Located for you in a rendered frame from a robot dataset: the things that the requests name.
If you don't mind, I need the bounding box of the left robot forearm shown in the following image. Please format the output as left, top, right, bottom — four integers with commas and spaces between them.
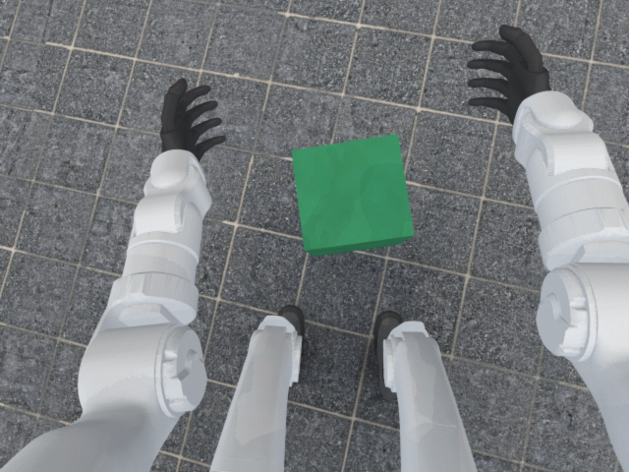
78, 149, 212, 408

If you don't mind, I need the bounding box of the left robot upper arm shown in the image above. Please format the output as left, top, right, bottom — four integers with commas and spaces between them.
0, 323, 207, 472

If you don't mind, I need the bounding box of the carton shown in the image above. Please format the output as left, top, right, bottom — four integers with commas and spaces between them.
291, 134, 415, 257

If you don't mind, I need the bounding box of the right robot forearm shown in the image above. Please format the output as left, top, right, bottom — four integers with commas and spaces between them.
512, 90, 629, 271

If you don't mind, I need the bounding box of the robot left hand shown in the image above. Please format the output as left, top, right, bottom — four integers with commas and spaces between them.
160, 78, 226, 162

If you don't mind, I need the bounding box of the robot right thigh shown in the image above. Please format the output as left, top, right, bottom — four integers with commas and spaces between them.
383, 331, 478, 472

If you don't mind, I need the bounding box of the robot right hand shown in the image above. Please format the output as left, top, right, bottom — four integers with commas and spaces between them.
467, 25, 551, 125

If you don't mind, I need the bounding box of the right robot upper arm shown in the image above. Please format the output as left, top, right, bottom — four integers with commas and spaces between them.
536, 263, 629, 472

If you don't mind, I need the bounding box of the robot left foot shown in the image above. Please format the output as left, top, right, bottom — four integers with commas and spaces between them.
277, 305, 305, 389

